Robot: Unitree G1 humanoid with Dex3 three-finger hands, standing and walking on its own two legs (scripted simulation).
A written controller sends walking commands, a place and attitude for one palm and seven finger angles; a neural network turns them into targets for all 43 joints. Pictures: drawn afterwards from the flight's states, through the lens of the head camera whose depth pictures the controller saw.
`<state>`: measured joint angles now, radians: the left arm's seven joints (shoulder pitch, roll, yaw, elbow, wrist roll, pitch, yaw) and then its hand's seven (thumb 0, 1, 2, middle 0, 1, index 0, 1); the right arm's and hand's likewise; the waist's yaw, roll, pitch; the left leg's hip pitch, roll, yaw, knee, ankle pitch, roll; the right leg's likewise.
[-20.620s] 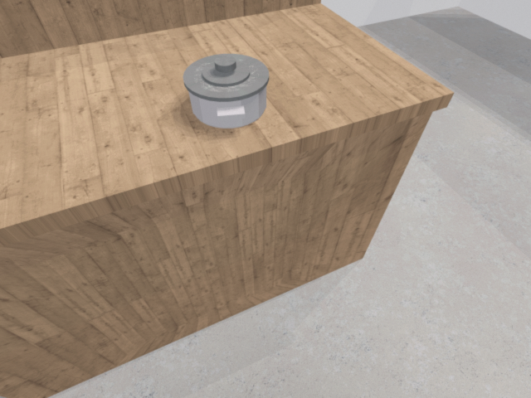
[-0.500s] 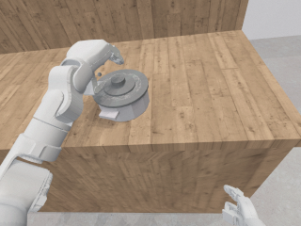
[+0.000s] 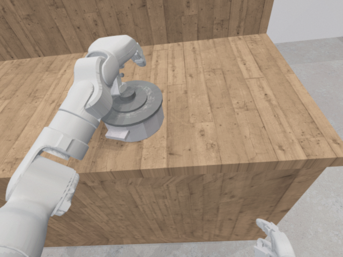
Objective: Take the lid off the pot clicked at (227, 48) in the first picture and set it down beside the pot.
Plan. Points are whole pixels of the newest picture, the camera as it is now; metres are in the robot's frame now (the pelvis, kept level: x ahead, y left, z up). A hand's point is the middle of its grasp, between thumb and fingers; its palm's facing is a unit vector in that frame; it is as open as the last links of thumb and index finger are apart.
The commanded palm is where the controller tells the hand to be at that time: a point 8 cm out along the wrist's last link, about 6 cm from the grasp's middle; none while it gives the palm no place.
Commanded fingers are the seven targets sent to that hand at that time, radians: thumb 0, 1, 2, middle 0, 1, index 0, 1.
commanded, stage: move the open hand above the knob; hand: left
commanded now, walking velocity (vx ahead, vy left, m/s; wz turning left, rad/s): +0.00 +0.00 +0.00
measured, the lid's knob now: (127, 93) +0.47 +0.12 +0.15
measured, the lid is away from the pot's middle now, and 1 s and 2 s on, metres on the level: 0.00 0.00 0.00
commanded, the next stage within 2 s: lower the open fingers around the knob in 0.90 s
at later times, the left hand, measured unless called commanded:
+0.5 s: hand (117, 75) +0.44 +0.12 +0.23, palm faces -0.09 -0.05 -0.99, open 10.1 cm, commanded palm +0.40 +0.13 +0.29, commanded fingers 0.00 -0.40 1.69 -0.87 -0.08 -0.87 -0.08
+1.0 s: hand (112, 79) +0.43 +0.12 +0.22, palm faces -0.10 -0.04 -0.99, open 10.1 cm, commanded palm +0.40 +0.14 +0.28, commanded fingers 0.00 -0.40 1.69 -0.87 -0.08 -0.87 -0.08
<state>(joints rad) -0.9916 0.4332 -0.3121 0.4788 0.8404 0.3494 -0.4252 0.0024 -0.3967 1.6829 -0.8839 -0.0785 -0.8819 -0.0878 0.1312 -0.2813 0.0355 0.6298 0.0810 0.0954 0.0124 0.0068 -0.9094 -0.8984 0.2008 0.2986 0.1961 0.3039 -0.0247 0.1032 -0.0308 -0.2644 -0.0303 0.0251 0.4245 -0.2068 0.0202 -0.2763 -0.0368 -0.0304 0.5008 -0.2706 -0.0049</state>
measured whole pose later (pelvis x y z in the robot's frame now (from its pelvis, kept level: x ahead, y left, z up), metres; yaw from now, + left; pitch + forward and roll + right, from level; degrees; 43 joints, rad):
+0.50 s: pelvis +0.00 +0.01 +0.00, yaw +0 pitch +3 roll +1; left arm -0.97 0.43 -0.32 0.43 0.84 0.36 -0.41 0.00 -0.40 1.68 -0.88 -0.08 -0.88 -0.09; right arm 0.12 -0.27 0.04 0.62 0.08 0.11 0.03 0.01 -0.91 -0.90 0.20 0.30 0.20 0.30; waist -0.01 0.10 -0.04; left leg -0.26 -0.04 0.03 0.42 -0.21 0.03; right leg -0.27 -0.04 -0.03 0.49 -0.27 0.00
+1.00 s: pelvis +0.00 +0.01 +0.00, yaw +1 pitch +2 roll +1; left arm -0.94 0.45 -0.33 0.40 0.83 0.37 -0.43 0.00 -0.40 1.68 -0.88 -0.08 -0.88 -0.09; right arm 0.11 -0.28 0.04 0.62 0.09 0.11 0.02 0.01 -0.91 -0.90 0.20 0.30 0.20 0.30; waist -0.01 0.10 -0.03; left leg -0.26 -0.04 0.02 0.43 -0.21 0.03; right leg -0.26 -0.04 -0.04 0.49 -0.27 0.00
